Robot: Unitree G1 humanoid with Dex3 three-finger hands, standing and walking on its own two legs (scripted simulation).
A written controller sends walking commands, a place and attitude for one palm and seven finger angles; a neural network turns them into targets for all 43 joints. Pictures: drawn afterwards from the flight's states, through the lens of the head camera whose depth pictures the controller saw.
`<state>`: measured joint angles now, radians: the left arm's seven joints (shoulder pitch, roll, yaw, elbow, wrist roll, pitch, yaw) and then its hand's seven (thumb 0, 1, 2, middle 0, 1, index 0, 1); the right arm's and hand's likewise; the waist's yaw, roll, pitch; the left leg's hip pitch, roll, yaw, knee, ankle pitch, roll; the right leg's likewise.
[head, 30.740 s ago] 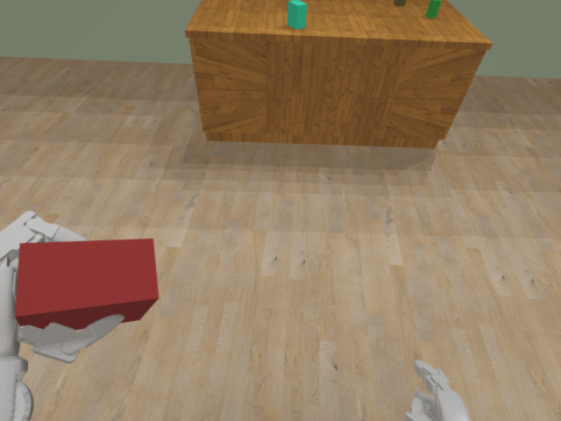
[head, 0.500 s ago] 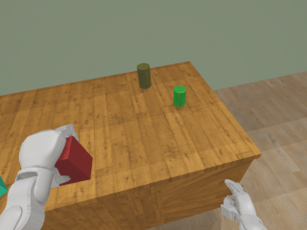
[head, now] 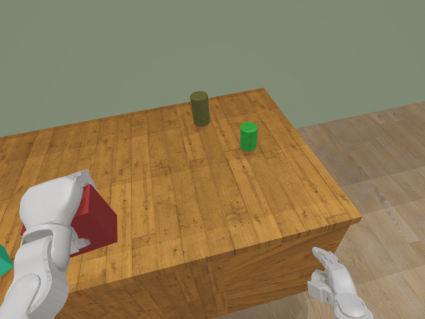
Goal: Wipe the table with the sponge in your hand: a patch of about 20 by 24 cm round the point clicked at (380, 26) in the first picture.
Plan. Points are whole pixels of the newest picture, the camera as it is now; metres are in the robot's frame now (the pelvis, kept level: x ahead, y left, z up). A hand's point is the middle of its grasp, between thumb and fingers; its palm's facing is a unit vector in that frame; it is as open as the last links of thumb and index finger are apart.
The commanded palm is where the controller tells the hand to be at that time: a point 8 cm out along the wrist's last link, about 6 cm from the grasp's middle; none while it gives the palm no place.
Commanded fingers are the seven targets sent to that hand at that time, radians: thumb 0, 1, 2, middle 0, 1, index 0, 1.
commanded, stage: turn the palm down, sponge in hand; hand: left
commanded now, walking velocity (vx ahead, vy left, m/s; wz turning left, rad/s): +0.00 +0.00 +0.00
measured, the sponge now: (80, 227) +0.22 +0.31 +0.06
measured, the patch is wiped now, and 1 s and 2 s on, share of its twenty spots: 0.00 0.00 0.00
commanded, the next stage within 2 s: move the sponge above the wiping area in 0.06 s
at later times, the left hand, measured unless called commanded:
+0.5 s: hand (84, 231) +0.22 +0.29 +0.07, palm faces -0.06 -0.11 -0.99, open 10.3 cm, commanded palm +0.20 +0.28 +0.14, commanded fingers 0.00 0.10 1.30 -1.20 -1.60 -1.20 -1.60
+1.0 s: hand (103, 232) +0.23 +0.27 +0.04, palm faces -0.08 -0.13 -0.99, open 10.3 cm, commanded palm +0.21 +0.28 +0.11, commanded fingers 0.00 0.10 1.30 -1.20 -1.60 -1.20 -1.60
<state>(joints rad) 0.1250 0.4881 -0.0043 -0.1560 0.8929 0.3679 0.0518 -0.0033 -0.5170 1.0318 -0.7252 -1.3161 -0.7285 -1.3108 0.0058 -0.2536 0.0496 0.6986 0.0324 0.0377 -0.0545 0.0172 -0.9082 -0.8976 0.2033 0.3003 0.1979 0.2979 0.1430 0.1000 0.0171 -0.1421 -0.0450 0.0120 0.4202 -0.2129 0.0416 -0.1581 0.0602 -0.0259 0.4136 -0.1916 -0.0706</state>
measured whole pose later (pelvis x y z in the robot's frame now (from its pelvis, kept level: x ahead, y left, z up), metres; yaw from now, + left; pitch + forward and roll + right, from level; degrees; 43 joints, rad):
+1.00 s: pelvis +0.00 +0.00 +0.00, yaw -1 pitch -2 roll +0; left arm 0.11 0.42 -0.08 0.05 0.91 0.28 0.07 0.00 -0.52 1.03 -0.73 -1.31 -0.73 -1.30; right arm 0.04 -0.27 0.01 0.70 0.03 0.02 -0.08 0.02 -0.91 -0.90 0.20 0.30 0.20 0.30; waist 0.12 0.10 -0.01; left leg -0.20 -0.04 0.02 0.45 -0.22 0.04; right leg -0.22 0.07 -0.02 0.45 -0.20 -0.08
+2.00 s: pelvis +0.02 +0.00 +0.00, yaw +0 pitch +3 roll +0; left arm -0.11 0.34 -0.13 0.35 0.99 0.32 0.26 0.00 -0.51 1.03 -0.73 -1.31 -0.73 -1.30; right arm 0.06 -0.25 -0.01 0.73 0.06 0.05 -0.06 0.02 -0.91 -0.90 0.20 0.30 0.20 0.30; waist 0.09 0.07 -0.05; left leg -0.28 -0.05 0.02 0.48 -0.26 0.04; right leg -0.30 0.06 -0.02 0.48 -0.23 -0.07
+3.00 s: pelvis +0.00 +0.00 +0.00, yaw +0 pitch +1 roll +0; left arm -0.08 0.35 -0.13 0.40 0.94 0.35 0.17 0.00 -0.51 1.03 -0.72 -1.31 -0.73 -1.31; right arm 0.09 -0.27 -0.01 0.72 0.07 0.07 -0.07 0.02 -0.91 -0.90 0.20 0.30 0.20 0.30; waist 0.07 0.08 -0.05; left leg -0.26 -0.04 0.01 0.47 -0.23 0.04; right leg -0.28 0.07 -0.02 0.46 -0.21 -0.08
